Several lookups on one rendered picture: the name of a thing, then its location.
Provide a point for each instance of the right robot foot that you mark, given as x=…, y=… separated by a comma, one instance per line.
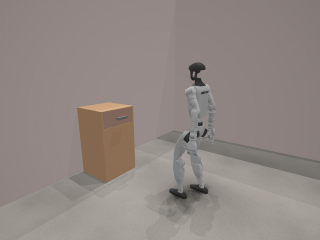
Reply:
x=197, y=188

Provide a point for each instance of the left robot hand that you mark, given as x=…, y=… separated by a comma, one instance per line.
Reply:
x=192, y=148

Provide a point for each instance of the left robot upper arm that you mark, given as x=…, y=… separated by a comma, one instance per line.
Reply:
x=191, y=95

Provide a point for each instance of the cabinet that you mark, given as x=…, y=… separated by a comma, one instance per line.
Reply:
x=106, y=153

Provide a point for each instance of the handle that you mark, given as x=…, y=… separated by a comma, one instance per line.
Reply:
x=121, y=118

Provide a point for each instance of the robot right forearm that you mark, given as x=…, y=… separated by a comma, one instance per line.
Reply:
x=211, y=116

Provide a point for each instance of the robot left forearm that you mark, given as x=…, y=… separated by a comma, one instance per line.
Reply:
x=194, y=125

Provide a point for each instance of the robot torso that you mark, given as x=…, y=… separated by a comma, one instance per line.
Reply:
x=202, y=99

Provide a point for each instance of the right robot hand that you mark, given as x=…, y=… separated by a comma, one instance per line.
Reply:
x=210, y=131

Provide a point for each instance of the drawer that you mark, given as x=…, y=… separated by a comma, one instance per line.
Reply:
x=109, y=117

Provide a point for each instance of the right robot upper arm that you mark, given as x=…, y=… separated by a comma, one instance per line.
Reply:
x=211, y=105

